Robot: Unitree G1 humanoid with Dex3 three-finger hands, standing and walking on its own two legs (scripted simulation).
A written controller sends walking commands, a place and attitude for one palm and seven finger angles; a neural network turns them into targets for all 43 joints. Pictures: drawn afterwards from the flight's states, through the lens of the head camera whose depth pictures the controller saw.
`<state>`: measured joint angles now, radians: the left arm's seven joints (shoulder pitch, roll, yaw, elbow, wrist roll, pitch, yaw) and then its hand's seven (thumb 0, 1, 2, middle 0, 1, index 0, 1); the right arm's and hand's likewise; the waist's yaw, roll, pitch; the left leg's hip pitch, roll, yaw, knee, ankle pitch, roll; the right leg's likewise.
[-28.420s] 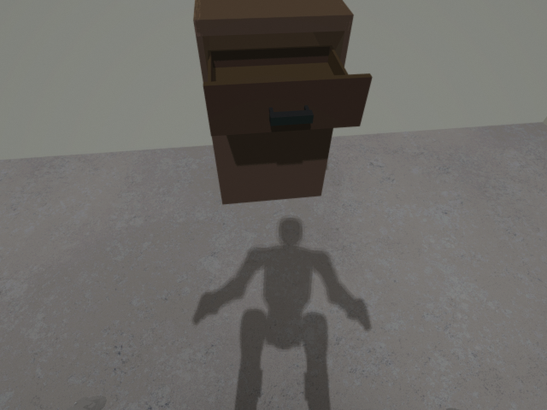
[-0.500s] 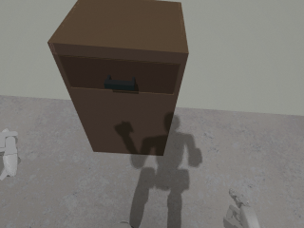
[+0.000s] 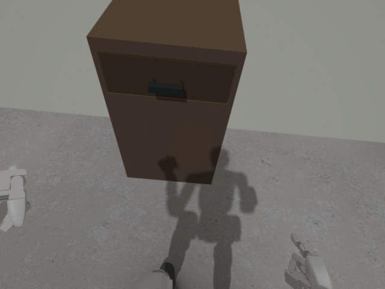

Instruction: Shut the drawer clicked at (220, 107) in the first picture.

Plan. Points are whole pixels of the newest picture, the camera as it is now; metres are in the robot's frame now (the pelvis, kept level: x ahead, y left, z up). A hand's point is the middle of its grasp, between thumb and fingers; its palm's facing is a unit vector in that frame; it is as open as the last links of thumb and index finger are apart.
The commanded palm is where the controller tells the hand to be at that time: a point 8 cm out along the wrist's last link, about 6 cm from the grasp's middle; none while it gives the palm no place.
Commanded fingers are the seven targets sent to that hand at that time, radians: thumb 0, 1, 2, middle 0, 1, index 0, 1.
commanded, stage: stop stepping back and stand still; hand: left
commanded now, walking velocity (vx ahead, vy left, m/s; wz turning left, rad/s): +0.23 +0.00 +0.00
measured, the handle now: (166, 85) +0.74 +0.12 -0.04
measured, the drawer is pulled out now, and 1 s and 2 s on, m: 0.00 0.00 0.00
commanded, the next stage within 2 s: let the arm hang, fingers relaxed in 1.58 s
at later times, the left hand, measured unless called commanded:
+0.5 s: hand out of the picture +0.09 +0.27 +0.19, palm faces +0.32 -0.87 -0.39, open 3.2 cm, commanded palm +0.05 +0.31 +0.19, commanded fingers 0.00 0.90 0.90 -1.40 -1.60 -1.40 -1.60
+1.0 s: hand out of the picture +0.07 +0.27 +0.18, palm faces +0.33 -0.83 -0.45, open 3.2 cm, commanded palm +0.02 +0.31 +0.19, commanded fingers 0.00 0.90 0.90 -1.40 -1.60 -1.40 -1.60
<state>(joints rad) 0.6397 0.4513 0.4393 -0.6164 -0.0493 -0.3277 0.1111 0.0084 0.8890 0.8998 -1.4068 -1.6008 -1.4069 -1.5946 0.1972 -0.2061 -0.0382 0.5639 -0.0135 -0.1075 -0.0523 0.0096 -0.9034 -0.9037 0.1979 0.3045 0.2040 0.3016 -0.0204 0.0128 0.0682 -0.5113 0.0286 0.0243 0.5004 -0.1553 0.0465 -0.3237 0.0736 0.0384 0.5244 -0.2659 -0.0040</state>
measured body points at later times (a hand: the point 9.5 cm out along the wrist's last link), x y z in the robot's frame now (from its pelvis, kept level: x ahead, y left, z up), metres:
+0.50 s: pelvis -0.11 +0.05 +0.00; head -0.13 +0.08 +0.45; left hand +0.07 +0.32 +0.21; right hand +0.01 -0.20 -0.07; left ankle -0.04 +0.14 -0.67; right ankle -0.11 -0.06 -0.73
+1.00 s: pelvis -0.14 +0.05 +0.00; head -0.14 +0.05 +0.45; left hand +0.05 +0.32 +0.20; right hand -0.03 -0.21 -0.10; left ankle -0.09 +0.17 -0.70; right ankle -0.15 -0.07 -0.73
